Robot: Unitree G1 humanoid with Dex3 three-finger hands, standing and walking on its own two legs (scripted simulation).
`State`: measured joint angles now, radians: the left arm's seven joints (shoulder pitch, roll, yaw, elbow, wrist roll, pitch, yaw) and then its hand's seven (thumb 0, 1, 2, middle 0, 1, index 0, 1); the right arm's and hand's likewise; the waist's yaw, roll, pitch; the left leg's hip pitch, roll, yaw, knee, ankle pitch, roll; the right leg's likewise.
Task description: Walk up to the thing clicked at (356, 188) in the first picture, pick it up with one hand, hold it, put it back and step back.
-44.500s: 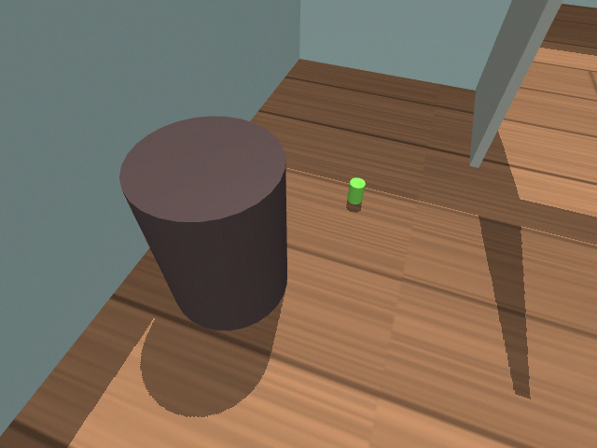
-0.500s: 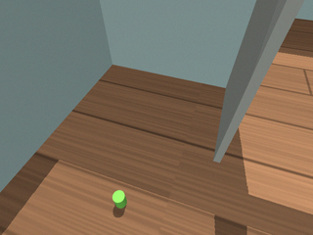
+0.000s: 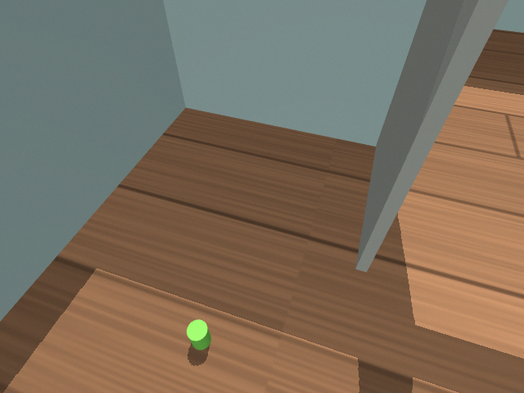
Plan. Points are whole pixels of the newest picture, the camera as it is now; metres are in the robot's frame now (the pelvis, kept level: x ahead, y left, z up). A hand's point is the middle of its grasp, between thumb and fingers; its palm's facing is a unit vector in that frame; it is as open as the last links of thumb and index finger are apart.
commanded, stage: stand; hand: left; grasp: from above
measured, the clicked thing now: (199, 335) +0.42 +0.25 -0.73
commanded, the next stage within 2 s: step back in 0.52 s
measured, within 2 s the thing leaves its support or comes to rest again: neither
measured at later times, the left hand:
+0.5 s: hand out of the picture +0.08 +0.25 -0.16, palm faces -0.01 -0.94 -0.34, open 7.4 cm
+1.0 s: hand out of the picture +0.08 +0.29 -0.19, palm faces -0.05 -0.92 -0.39, open 7.4 cm
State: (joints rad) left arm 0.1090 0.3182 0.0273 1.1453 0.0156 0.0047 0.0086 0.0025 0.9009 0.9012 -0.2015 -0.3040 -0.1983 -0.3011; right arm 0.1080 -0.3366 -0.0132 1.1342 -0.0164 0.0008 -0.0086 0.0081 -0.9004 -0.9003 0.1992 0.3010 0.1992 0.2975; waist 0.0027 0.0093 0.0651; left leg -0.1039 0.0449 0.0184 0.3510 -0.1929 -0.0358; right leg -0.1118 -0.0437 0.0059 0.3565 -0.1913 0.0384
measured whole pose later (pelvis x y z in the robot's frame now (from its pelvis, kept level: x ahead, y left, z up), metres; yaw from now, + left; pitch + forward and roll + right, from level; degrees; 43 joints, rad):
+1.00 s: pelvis -0.08 +0.02 -0.03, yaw -1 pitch -2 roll -1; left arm 0.02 0.42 0.06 0.89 0.02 0.07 0.04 0.00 0.90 0.90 -0.20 -0.30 -0.20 -0.30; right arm 0.16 -0.37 -0.05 0.95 -0.02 0.04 0.01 0.01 -0.90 -0.90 0.20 0.30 0.20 0.30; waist -0.03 -0.05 0.19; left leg -0.36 -0.01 -0.01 0.75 -0.36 0.03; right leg -0.52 0.09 0.17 1.06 -0.54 -0.03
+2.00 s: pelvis -0.37 -0.01 -0.03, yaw -6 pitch -3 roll -1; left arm 0.19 0.38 0.08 0.87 0.02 0.05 0.00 0.00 0.90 0.90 -0.20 -0.30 -0.20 -0.30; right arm 0.08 -0.40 -0.04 0.80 -0.02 0.05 -0.01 0.01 -0.90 -0.90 0.20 0.30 0.20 0.30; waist 0.02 0.02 0.19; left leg -0.45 0.07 0.00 0.68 -0.18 -0.02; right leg -0.22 0.04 0.04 0.68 -0.42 0.00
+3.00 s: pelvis -0.65 +0.00 -0.02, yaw +1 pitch -3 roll +1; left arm 0.24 0.39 0.07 0.95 0.05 0.01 -0.01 0.01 0.90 0.90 -0.21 -0.30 -0.20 -0.30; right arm 0.24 -0.39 -0.06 1.00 -0.03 0.02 0.01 0.01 -0.90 -0.90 0.20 0.30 0.20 0.30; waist 0.04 -0.01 0.09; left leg -0.25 -0.04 -0.05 0.59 -0.31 0.00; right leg -0.26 -0.06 -0.01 0.66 -0.36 0.00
